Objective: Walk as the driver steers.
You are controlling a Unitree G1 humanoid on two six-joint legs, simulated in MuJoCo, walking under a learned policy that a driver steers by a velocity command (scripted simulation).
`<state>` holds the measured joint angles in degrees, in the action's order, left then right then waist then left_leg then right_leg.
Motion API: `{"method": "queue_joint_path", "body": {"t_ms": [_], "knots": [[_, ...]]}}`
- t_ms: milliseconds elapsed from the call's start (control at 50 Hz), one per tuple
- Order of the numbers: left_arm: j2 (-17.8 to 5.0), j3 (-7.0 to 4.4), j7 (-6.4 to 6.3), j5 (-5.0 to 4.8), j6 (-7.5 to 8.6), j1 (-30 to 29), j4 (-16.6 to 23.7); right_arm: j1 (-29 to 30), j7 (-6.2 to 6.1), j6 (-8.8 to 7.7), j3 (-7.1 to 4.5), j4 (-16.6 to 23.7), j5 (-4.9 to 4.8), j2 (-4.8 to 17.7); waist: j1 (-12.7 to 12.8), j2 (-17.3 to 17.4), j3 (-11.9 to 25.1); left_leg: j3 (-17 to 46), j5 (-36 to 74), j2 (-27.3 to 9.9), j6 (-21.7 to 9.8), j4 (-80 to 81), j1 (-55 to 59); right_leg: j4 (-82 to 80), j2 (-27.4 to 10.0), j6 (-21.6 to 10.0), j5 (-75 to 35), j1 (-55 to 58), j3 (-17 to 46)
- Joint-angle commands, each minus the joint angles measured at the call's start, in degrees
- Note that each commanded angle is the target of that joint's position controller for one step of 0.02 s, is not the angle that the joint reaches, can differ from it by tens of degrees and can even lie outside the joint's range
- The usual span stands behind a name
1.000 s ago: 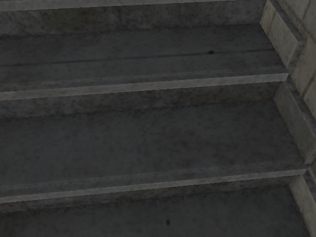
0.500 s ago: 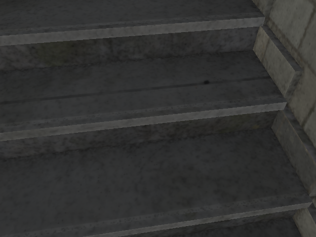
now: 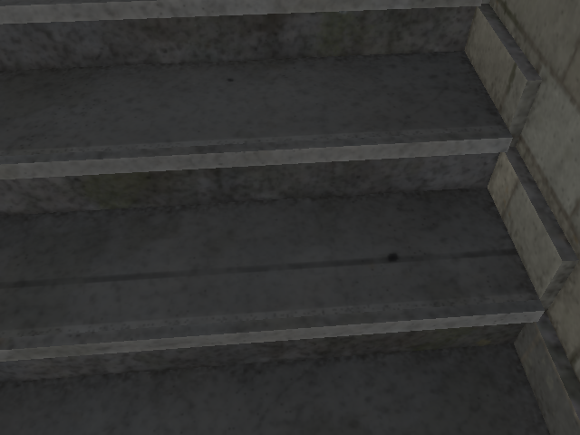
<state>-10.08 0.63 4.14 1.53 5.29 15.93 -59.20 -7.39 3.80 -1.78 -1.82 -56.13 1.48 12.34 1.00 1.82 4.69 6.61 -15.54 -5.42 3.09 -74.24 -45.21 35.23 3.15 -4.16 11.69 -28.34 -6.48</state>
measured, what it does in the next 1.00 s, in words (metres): walks ahead: left foot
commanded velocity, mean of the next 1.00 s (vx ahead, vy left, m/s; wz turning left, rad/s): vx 0.17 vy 0.00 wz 0.00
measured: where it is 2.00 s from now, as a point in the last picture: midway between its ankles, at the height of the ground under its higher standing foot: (262, 270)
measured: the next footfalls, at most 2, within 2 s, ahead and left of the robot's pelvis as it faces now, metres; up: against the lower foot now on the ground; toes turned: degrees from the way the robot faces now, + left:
left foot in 0.10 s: +0.11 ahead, +0.14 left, +0.00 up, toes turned +3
left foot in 1.10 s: +0.41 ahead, +0.19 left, +0.17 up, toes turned +3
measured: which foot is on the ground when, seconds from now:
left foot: up 0.00-0.08, down 0.10-0.80, up 0.82-1.00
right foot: down 0.00-1.00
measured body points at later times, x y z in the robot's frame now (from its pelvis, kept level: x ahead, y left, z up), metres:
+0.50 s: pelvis +0.07 +0.03 +0.01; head +0.08 +0.03 +0.46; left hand +0.18 +0.24 -0.13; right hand +0.18 -0.18 -0.13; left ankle +0.07 +0.14 -0.72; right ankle +0.07 -0.08 -0.72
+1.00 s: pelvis +0.20 +0.04 +0.02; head +0.20 +0.04 +0.47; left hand +0.00 +0.19 -0.11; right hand +0.39 -0.13 -0.09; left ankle +0.24 +0.17 -0.42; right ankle +0.07 -0.08 -0.72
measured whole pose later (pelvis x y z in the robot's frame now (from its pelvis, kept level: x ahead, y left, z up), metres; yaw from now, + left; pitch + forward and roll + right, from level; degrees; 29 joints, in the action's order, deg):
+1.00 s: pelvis +0.20 +0.04 +0.02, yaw +0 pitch +4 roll +1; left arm -4.1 0.1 1.9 8.5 2.7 38.2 -71.6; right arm -5.5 3.6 0.4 1.9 -45.4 1.3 7.2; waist 4.2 -1.5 6.3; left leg 0.0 -30.7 -2.2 -15.9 -117.9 -67.0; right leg 19.4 -2.9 -1.2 22.6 -1.4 -2.8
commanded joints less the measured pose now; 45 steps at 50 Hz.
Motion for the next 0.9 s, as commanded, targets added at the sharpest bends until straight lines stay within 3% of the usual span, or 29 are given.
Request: {"method": "queue_joint_path", "body": {"t_ms": [20,40,60,80,100,120,140,160,180,200,260,300,460,500,560,580,660,680,720,760,780,800,820,840,860,880,900], "knots": [[-6.52,-0.86,1.18,-0.59,3.17,-14.73,9.15,-8.37,0.94,-0.04,-0.27,-1.84,0.18,3.12,-4.90,-4.15,-0.32,-7.43,-0.94,0.23,6.29,12.31,25.13,-14.93,-8.25,-1.51,2.05,-9.77,6.11],[-7.10,-1.08,1.47,-0.87,2.92,-12.45,8.07,-6.66,0.80,-0.65,0.00,-0.77,0.09,2.35,-3.78,-3.28,-2.07,-7.15,-0.77,0.34,6.48,18.51,24.20,-13.62,-10.44,-2.75,4.07,-5.88,8.78],[-5.99,-1.12,2.08,-1.37,2.57,-10.94,6.69,-5.35,0.58,-1.17,0.09,0.03,-0.32,2.26,-3.34,-2.88,-3.40,-7.21,-0.33,0.41,6.32,25.82,23.92,-12.00,-12.22,-3.57,6.35,-2.48,11.51],[-4.54,-0.95,3.05,-2.10,2.22,-9.28,5.78,-3.40,0.16,-1.32,-0.18,1.23,-0.94,3.73,-3.37,-2.71,-3.95,-7.55,1.70,0.74,5.34,34.01,24.92,-10.67,-13.40,-4.29,8.51,0.09,14.78],[-1.11,0.00,4.45,-2.49,1.90,-8.76,4.19,-4.37,-0.79,-1.40,0.52,0.82,-0.75,2.54,-4.50,-2.24,-3.56,-5.21,10.03,-0.73,3.29,39.13,27.20,-8.61,-14.73,-3.78,4.42,1.50,18.44],[1.46,0.58,5.36,-3.47,1.19,-6.74,3.23,-4.35,-1.40,-1.69,1.26,1.47,-1.25,1.80,-3.91,-2.97,-2.79,-4.06,12.50,-0.88,0.92,46.53,27.82,-7.45,-14.14,-2.37,4.01,5.30,18.24],[-0.48,-0.64,4.38,-1.59,1.53,0.95,1.82,1.98,-1.08,-2.04,1.25,3.22,-2.12,5.44,3.91,0.97,-1.35,-4.01,15.42,1.06,-5.03,44.39,27.27,-6.27,-9.00,-0.94,2.38,8.59,10.41],[-2.92,-0.88,3.39,-0.65,1.91,0.47,2.29,3.96,0.09,-2.07,0.45,3.93,-2.33,6.55,2.91,0.93,0.09,-3.79,9.17,1.11,-8.41,45.81,23.82,-3.97,-5.51,0.65,3.01,11.75,5.02],[-5.31,-1.45,2.74,0.24,1.65,-4.25,3.58,3.26,0.74,-1.95,0.74,3.15,-1.95,4.55,0.99,0.40,-0.76,-4.02,4.82,1.85,-8.21,47.28,21.96,-3.46,-5.34,0.33,3.64,13.04,4.00],[-5.15,-1.58,2.29,0.59,1.50,-6.12,4.38,3.34,0.77,-2.01,1.10,2.98,-1.49,2.88,0.31,0.22,-1.66,-4.46,5.47,2.29,-7.61,47.39,22.92,-3.83,-5.79,-0.21,2.73,11.90,4.18],[-3.67,-1.33,1.80,-0.37,1.29,-6.53,4.24,1.02,0.74,-1.09,1.09,2.50,-1.11,3.92,-1.30,-1.88,-0.52,-4.56,8.09,2.21,-7.31,47.52,27.72,-4.87,-6.04,0.01,0.03,10.59,4.19],[-4.39,-1.89,1.36,-0.35,0.97,-8.03,4.76,0.48,0.46,-1.48,1.23,2.19,-1.53,2.53,-1.85,-1.34,-0.27,-4.89,9.22,2.50,-7.47,48.10,29.18,-4.60,-6.59,-0.01,-1.29,10.43,4.38],[-2.66,-2.23,0.95,-0.99,0.43,-6.28,5.14,-0.63,0.51,-1.05,0.90,2.02,-1.95,1.33,-1.97,-2.25,0.58,-5.94,16.22,3.23,-7.20,47.12,32.22,-3.47,-7.58,1.09,-7.84,10.88,4.60],[-2.54,-2.28,1.06,-0.65,-0.13,-4.26,4.13,-2.97,0.55,-0.35,0.91,1.16,-1.43,0.47,-2.15,-2.27,-1.26,-5.99,7.53,3.34,-7.47,49.24,32.22,-5.64,-8.06,0.30,0.12,9.67,5.09],[-6.11,-4.08,-0.09,1.02,-0.48,-3.04,4.06,-3.88,-0.85,0.16,-1.06,1.98,0.18,3.97,-2.24,-2.74,-5.06,-3.48,-10.72,2.40,-11.48,51.52,29.91,-7.53,-9.10,-3.74,16.68,6.42,7.25],[-5.67,-4.22,-0.52,1.20,-0.51,-3.33,4.24,-3.94,-1.32,0.25,-1.21,2.30,0.44,3.65,-2.27,-2.58,-5.53,-1.91,-12.83,1.57,-13.09,52.60,29.75,-7.51,-9.42,-5.02,17.79,6.10,8.00],[-2.46,-4.28,-1.78,1.64,-0.91,-1.16,4.18,-5.76,-2.52,0.00,-1.42,2.97,0.75,2.09,-2.33,-0.40,-4.44,3.17,-10.48,-1.46,-17.61,55.97,32.40,-3.68,-7.96,-6.34,11.49,7.41,6.87],[-0.71,-4.09,-1.55,1.72,-0.94,1.10,3.57,-6.77,-2.21,0.15,-1.33,2.35,0.65,2.06,-1.94,-0.18,-3.77,3.34,-7.13,-1.56,-18.61,56.03,32.48,-2.18,-7.13,-6.25,8.40,9.72,6.33],[-0.07,-4.18,-1.63,2.15,-0.70,4.38,2.66,-7.26,-1.77,0.46,-1.34,2.26,0.53,1.64,-1.26,-1.08,-3.91,2.18,1.02,-1.56,-19.43,54.47,32.53,-1.69,-6.60,-6.35,4.24,12.76,5.92],[-1.42,-4.73,-1.76,2.32,-0.05,7.72,1.90,-7.60,-1.31,0.83,-1.00,2.47,0.47,0.92,-0.47,-4.08,-2.93,-2.33,6.94,1.04,-18.40,48.46,29.69,-2.97,-7.80,-8.54,-2.06,18.04,8.82],[-2.47,-5.16,-1.90,2.58,0.21,10.23,0.77,-6.64,-1.17,0.60,-0.48,2.35,-0.03,-0.65,0.93,-7.16,-3.82,-6.68,6.33,4.56,-16.25,41.00,23.46,-6.12,-10.89,-11.73,-5.86,22.60,14.02],[-5.39,-6.01,-2.18,3.04,0.38,17.54,-1.28,-4.71,-0.95,0.52,-0.37,3.02,0.05,-1.12,4.27,-13.20,-2.97,-9.37,1.10,7.87,-13.22,29.45,12.55,-12.07,-17.01,-16.18,-11.76,32.58,24.50],[-7.31,-6.46,-2.31,3.00,0.13,27.82,-5.01,-3.61,-0.67,0.21,0.19,3.02,0.25,-2.44,8.14,-16.88,-4.58,-10.33,-7.47,8.37,-11.37,12.48,-2.59,-17.26,-25.88,-22.64,-18.75,42.05,35.75],[-7.10,-6.18,-2.15,2.89,-0.21,35.36,-8.05,-2.81,-1.01,-0.09,0.37,2.45,0.15,-2.00,10.87,-17.57,-6.88,-6.47,-13.22,7.45,-10.67,-18.27,-15.16,-19.50,-31.67,-26.19,-21.68,44.92,41.51],[-6.21,-5.47,-2.46,4.12,-0.83,35.47,-9.08,3.32,-0.71,-0.97,0.45,4.85,-0.20,-2.81,11.30,-11.85,-8.47,-2.54,-14.82,7.70,-12.58,-39.08,-26.65,-19.57,-30.52,-22.98,-18.77,46.88,38.00],[-3.65,-4.26,-2.66,4.93,-1.52,31.22,-9.08,8.23,-0.12,-1.67,0.94,8.04,0.81,-3.35,9.90,-9.66,-9.79,-2.32,-17.81,7.35,-14.98,-51.62,-36.44,-18.72,-30.45,-19.90,-19.33,46.68,33.72],[2.17,-1.83,-2.68,5.53,-2.17,27.42,-9.33,10.59,0.01,-1.66,1.38,11.14,1.67,-3.93,7.49,-7.25,-9.01,-0.78,-17.60,6.03,-18.00,-56.38,-41.83,-18.04,-29.15,-16.56,-17.87,45.09,29.56]]}}
Keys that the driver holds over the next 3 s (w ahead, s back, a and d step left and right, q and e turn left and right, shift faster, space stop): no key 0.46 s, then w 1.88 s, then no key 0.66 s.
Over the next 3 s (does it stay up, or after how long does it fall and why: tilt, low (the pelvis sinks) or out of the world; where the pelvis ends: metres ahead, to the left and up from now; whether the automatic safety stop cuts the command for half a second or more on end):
stays up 1.14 0.06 0.53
